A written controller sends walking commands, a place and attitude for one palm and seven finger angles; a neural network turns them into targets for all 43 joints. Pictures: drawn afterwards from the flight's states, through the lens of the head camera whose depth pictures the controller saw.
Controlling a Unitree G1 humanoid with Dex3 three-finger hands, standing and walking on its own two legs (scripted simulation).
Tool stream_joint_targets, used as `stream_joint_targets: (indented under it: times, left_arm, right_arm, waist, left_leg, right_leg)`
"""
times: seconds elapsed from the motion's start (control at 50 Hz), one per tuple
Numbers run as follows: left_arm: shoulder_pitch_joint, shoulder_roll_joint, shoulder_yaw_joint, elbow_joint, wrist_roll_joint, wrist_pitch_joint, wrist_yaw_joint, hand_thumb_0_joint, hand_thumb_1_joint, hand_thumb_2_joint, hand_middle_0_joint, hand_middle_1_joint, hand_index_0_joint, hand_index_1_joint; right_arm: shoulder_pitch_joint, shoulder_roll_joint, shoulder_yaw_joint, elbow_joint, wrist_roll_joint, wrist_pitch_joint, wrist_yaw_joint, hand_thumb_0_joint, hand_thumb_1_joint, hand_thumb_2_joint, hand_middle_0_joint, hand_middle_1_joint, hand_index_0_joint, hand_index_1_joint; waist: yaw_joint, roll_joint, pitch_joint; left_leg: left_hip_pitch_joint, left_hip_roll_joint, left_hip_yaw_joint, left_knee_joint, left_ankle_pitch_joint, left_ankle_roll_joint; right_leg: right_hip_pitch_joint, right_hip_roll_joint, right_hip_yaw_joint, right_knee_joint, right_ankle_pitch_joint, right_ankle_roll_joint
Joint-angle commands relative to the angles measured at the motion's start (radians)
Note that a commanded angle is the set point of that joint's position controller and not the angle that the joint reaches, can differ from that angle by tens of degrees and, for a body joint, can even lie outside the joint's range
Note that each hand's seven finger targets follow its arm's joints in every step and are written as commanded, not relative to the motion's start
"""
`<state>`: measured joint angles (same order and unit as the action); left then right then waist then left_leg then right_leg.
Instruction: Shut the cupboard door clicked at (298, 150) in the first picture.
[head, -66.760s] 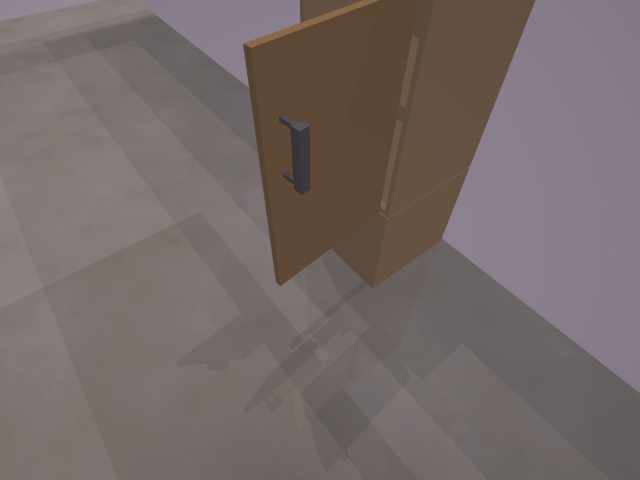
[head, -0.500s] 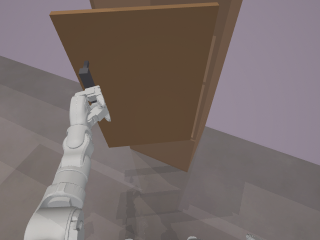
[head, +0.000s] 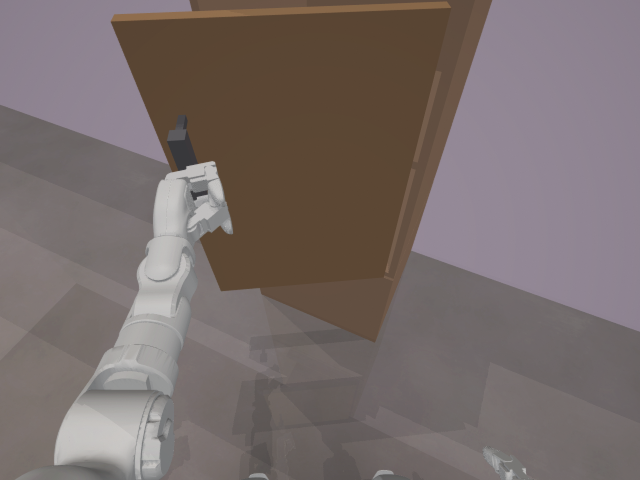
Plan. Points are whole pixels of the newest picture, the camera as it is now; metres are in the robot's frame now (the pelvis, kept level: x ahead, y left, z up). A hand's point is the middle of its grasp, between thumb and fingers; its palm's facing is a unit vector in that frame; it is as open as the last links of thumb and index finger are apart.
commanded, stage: push the door shut along its arc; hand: left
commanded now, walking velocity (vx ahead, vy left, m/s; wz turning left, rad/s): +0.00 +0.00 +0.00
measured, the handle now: (192, 165) +0.52 +0.19 +0.09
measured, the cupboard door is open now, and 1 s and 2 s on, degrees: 31 18 3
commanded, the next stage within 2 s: pull the fist back off the door in 1.56 s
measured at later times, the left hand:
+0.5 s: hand (220, 178) +0.48 +0.14 +0.10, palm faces -0.07 -1.00 -0.02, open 3.1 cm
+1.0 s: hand (257, 142) +0.56 +0.09 +0.10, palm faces -0.22 -0.97 +0.00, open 3.1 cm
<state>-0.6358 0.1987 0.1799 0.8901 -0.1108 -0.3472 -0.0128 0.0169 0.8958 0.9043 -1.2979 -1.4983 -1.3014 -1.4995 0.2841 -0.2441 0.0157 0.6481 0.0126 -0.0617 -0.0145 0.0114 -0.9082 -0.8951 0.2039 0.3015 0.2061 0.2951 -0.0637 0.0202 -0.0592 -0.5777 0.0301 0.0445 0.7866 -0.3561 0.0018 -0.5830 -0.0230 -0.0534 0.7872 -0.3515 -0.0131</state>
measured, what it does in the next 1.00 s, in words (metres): stands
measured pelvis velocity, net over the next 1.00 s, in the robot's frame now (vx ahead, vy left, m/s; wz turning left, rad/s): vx -0.01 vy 0.01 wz -0.02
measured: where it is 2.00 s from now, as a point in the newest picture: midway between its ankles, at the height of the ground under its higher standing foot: outside the picture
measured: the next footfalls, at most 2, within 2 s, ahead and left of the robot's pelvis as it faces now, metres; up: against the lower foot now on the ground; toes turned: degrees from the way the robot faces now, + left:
none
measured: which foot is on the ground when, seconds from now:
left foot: down 0.00-1.00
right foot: down 0.00-1.00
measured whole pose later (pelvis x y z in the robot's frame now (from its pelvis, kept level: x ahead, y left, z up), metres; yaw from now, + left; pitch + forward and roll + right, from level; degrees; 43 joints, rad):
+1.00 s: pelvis -0.01 +0.01 -0.03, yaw -1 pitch +21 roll -2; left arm -1.22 0.53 0.32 1.34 -0.04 -0.28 -0.27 0.02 0.90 0.90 -1.30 -1.50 -1.30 -1.50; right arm 0.44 -0.29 0.04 0.65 -0.02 -0.06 0.00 0.01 -0.91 -0.89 0.20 0.30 0.21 0.30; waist -0.26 0.05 -0.07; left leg -0.94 0.06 0.03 0.98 -0.41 0.02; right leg -0.92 0.00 -0.06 0.92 -0.37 0.00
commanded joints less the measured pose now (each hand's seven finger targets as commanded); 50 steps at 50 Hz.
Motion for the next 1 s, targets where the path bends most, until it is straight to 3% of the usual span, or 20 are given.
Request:
stream_joint_targets:
  times: [0.0,0.04,0.06,0.14,0.26,0.32,0.36,0.42,0.52,0.56,0.6,0.64,0.74,0.76,0.8,0.84,0.88,0.9,0.92,0.98]
  left_arm:
    - [-0.553,0.198,0.044,-0.145,-0.007,-0.088,-0.025,0.0,0.9,0.9,-1.3,-1.5,-1.3,-1.5]
    - [-0.557,0.236,0.07,-0.104,-0.008,-0.095,-0.045,0.0,0.9,0.9,-1.3,-1.5,-1.3,-1.5]
    - [-0.569,0.227,0.065,-0.082,-0.011,-0.095,-0.057,0.0,0.9,0.9,-1.3,-1.5,-1.3,-1.5]
    - [-0.58,0.248,0.078,-0.024,-0.018,-0.093,-0.101,0.0,0.9,0.9,-1.3,-1.5,-1.3,-1.5]
    - [-0.686,0.282,0.078,0.022,-0.022,-0.091,-0.139,0.0,0.9,0.9,-1.3,-1.5,-1.3,-1.5]
    - [-0.734,0.309,0.08,0.039,-0.015,-0.092,-0.157,0.0,0.9,0.9,-1.3,-1.5,-1.3,-1.5]
    - [-0.789,0.268,0.034,0.061,-0.016,-0.086,-0.172,0.0,0.9,0.9,-1.3,-1.5,-1.3,-1.5]
    - [-0.818,0.329,0.08,0.088,-0.026,-0.085,-0.187,0.0,0.9,0.9,-1.3,-1.5,-1.3,-1.5]
    - [-0.924,0.339,0.048,0.148,-0.013,-0.074,-0.219,0.0,0.9,0.9,-1.3,-1.5,-1.3,-1.5]
    - [-0.982,0.336,0.03,0.151,-0.009,-0.068,-0.225,0.0,0.9,0.9,-1.3,-1.5,-1.3,-1.5]
    - [-1.004,0.385,0.059,0.169,-0.005,-0.058,-0.231,0.0,0.9,0.9,-1.3,-1.5,-1.3,-1.5]
    - [-1.036,0.361,0.037,0.166,-0.004,-0.055,-0.243,0.0,0.9,0.9,-1.3,-1.5,-1.3,-1.5]
    - [-1.096,0.424,0.077,0.204,0.005,-0.027,-0.252,0.0,0.9,0.9,-1.3,-1.5,-1.3,-1.5]
    - [-1.09,0.462,0.114,0.217,0.007,-0.021,-0.25,0.0,0.9,0.9,-1.3,-1.5,-1.3,-1.5]
    - [-1.112,0.465,0.099,0.207,0.026,-0.02,-0.252,0.0,0.9,0.9,-1.3,-1.5,-1.3,-1.5]
    - [-1.115,0.509,0.133,0.21,0.036,-0.019,-0.251,0.0,0.9,0.9,-1.3,-1.5,-1.3,-1.5]
    - [-1.088,0.532,0.154,0.237,0.045,-0.005,-0.252,0.0,0.9,0.9,-1.3,-1.5,-1.3,-1.5]
    - [-1.1,0.53,0.147,0.243,0.048,0.004,-0.254,0.0,0.9,0.9,-1.3,-1.5,-1.3,-1.5]
    - [-1.101,0.566,0.179,0.242,0.049,0.003,-0.253,0.0,0.9,0.9,-1.3,-1.5,-1.3,-1.5]
    - [-1.106,0.58,0.172,0.265,0.066,0.022,-0.261,0.0,0.9,0.9,-1.3,-1.5,-1.3,-1.5]
  right_arm:
    - [0.068,-0.143,-0.055,-0.076,0.001,-0.029,-0.019,0.0,-0.9,-0.9,0.2,0.3,0.2,0.3]
    - [0.085,-0.149,-0.056,-0.071,0.0,-0.026,-0.018,0.0,-0.9,-0.9,0.2,0.3,0.2,0.3]
    - [0.092,-0.151,-0.056,-0.07,-0.001,-0.025,-0.017,0.0,-0.9,-0.9,0.2,0.3,0.2,0.3]
    - [0.12,-0.159,-0.061,-0.07,0.001,-0.018,-0.011,0.0,-0.9,-0.9,0.2,0.3,0.2,0.3]
    - [0.157,-0.175,-0.066,-0.055,0.001,-0.009,-0.013,0.0,-0.9,-0.9,0.2,0.3,0.2,0.3]
    - [0.18,-0.182,-0.067,-0.045,-0.001,-0.008,-0.015,0.0,-0.9,-0.9,0.2,0.3,0.2,0.3]
    - [0.185,-0.184,-0.065,-0.034,-0.001,-0.013,-0.012,0.0,-0.9,-0.9,0.2,0.3,0.2,0.3]
    - [0.204,-0.198,-0.066,-0.03,-0.004,-0.017,-0.015,0.0,-0.9,-0.9,0.2,0.3,0.2,0.3]
    - [0.231,-0.21,-0.061,-0.015,-0.006,-0.028,-0.018,0.0,-0.9,-0.9,0.2,0.3,0.2,0.3]
    - [0.238,-0.213,-0.059,-0.008,-0.008,-0.034,-0.016,0.0,-0.9,-0.9,0.2,0.3,0.2,0.3]
    - [0.251,-0.221,-0.059,-0.004,-0.01,-0.037,-0.017,0.0,-0.9,-0.9,0.2,0.3,0.2,0.3]
    - [0.265,-0.22,-0.058,-0.004,-0.014,-0.043,-0.014,0.0,-0.9,-0.9,0.2,0.3,0.2,0.3]
    - [0.296,-0.228,-0.052,-0.001,-0.02,-0.04,-0.013,0.0,-0.9,-0.9,0.2,0.3,0.2,0.3]
    - [0.304,-0.23,-0.052,-0.002,-0.024,-0.037,-0.012,0.0,-0.9,-0.9,0.2,0.3,0.2,0.3]
    - [0.314,-0.227,-0.052,-0.005,-0.024,-0.033,-0.007,0.0,-0.9,-0.9,0.2,0.3,0.2,0.3]
    - [0.327,-0.227,-0.05,-0.013,-0.029,-0.026,-0.005,0.0,-0.9,-0.9,0.2,0.3,0.2,0.3]
    - [0.339,-0.229,-0.049,-0.021,-0.03,-0.015,0.0,0.0,-0.9,-0.9,0.2,0.3,0.2,0.3]
    - [0.342,-0.229,-0.049,-0.023,-0.03,-0.011,0.001,0.0,-0.9,-0.9,0.2,0.3,0.2,0.3]
    - [0.352,-0.23,-0.048,-0.027,-0.033,-0.008,-0.001,0.0,-0.9,-0.9,0.2,0.3,0.2,0.3]
    - [0.362,-0.23,-0.046,-0.035,-0.033,0.004,0.001,0.0,-0.9,-0.9,0.2,0.3,0.2,0.3]
  waist:
    - [-0.034,-0.02,-0.342]
    - [-0.031,-0.02,-0.37]
    - [-0.037,-0.04,-0.37]
    - [-0.04,-0.019,-0.38]
    - [-0.078,-0.031,-0.361]
    - [-0.09,0.003,-0.377]
    - [-0.118,0.02,-0.362]
    - [-0.12,0.029,-0.385]
    - [-0.169,0.034,-0.35]
    - [-0.185,0.067,-0.372]
    - [-0.191,0.056,-0.398]
    - [-0.199,0.092,-0.459]
    - [-0.216,0.104,-0.471]
    - [-0.203,0.095,-0.491]
    - [-0.215,0.111,-0.509]
    - [-0.206,0.126,-0.543]
    - [-0.2,0.121,-0.532]
    - [-0.213,0.109,-0.52]
    - [-0.206,0.097,-0.529]
    - [-0.216,0.093,-0.512]
  left_leg:
    - [0.14,-0.037,-0.038,-0.092,0.131,0.018]
    - [0.134,-0.036,-0.042,-0.082,0.156,0.017]
    - [0.128,-0.036,-0.042,-0.079,0.165,0.018]
    - [0.118,-0.036,-0.042,-0.063,0.188,0.017]
    - [0.087,-0.033,-0.053,-0.054,0.137,0.021]
    - [0.096,-0.032,-0.062,-0.045,0.145,0.021]
    - [0.1,-0.029,-0.07,-0.039,0.114,0.021]
    - [0.089,-0.03,-0.075,-0.03,0.102,0.023]
    - [0.053,-0.023,-0.093,-0.013,0.046,0.027]
    - [0.049,-0.021,-0.1,-0.003,0.026,0.025]
    - [0.036,-0.018,-0.107,0.012,0.03,0.027]
    - [0.074,-0.018,-0.113,0.027,0.072,0.026]
    - [0.052,-0.01,-0.121,0.058,0.109,0.028]
    - [0.042,-0.012,-0.119,0.067,0.13,0.028]
    - [0.041,-0.011,-0.117,0.079,0.158,0.03]
    - [0.045,-0.01,-0.116,0.09,0.205,0.029]
    - [0.034,-0.009,-0.114,0.095,0.224,0.027]
    - [0.019,-0.009,-0.109,0.098,0.217,0.03]
    - [0.006,-0.011,-0.106,0.103,0.229,0.033]
    - [-0.027,-0.011,-0.096,0.108,0.225,0.035]
  right_leg:
    - [0.115,0.033,0.037,-0.102,0.232,-0.003]
    - [0.121,0.033,0.037,-0.087,0.256,-0.004]
    - [0.12,0.035,0.036,-0.084,0.27,-0.002]
    - [0.102,0.038,0.036,-0.072,0.291,-0.005]
    - [0.051,0.042,0.038,-0.075,0.231,-0.001]
    - [0.028,0.045,0.034,-0.066,0.222,-0.006]
    - [-0.028,0.044,0.033,-0.071,0.181,-0.003]
    - [-0.031,0.047,0.037,-0.066,0.16,-0.007]
    - [-0.115,0.047,0.035,-0.058,0.094,-0.005]
    - [-0.145,0.045,0.037,-0.051,0.071,-0.003]
    - [-0.149,0.045,0.037,-0.04,0.068,-0.004]
    - [-0.168,0.046,0.033,-0.026,0.091,-0.005]
    - [-0.2,0.049,0.029,-0.007,0.105,-0.004]
    - [-0.179,0.051,0.03,-0.002,0.12,-0.006]
    - [-0.183,0.052,0.033,0.004,0.143,-0.003]
    - [-0.165,0.055,0.031,0.02,0.18,-0.005]
    - [-0.165,0.058,0.027,0.022,0.197,-0.006]
    - [-0.163,0.059,0.029,0.018,0.198,-0.002]
    - [-0.142,0.062,0.03,0.023,0.214,-0.004]
    - [-0.136,0.064,0.034,0.019,0.229,0.0]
